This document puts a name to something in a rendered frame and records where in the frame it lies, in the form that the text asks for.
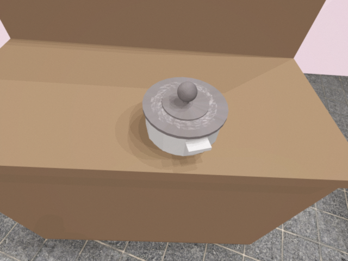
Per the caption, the table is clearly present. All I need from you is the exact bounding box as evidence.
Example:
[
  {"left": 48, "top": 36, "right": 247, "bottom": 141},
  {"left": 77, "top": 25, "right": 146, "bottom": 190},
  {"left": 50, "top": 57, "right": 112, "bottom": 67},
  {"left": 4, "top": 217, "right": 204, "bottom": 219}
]
[{"left": 0, "top": 0, "right": 348, "bottom": 245}]

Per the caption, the pot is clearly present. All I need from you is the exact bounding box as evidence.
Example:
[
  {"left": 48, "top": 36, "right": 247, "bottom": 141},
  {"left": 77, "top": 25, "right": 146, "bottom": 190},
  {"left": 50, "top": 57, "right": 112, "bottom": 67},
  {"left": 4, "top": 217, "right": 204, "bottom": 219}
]
[{"left": 146, "top": 120, "right": 219, "bottom": 156}]

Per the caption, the knob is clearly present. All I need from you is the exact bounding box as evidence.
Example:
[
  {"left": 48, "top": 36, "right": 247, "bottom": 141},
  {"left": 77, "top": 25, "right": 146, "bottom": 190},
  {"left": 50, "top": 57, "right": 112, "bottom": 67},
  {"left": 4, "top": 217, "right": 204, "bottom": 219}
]
[{"left": 177, "top": 82, "right": 197, "bottom": 102}]

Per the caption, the lid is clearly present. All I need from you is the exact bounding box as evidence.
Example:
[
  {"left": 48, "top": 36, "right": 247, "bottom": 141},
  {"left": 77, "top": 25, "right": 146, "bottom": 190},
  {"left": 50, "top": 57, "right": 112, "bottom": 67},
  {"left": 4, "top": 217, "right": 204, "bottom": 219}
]
[{"left": 142, "top": 77, "right": 228, "bottom": 140}]

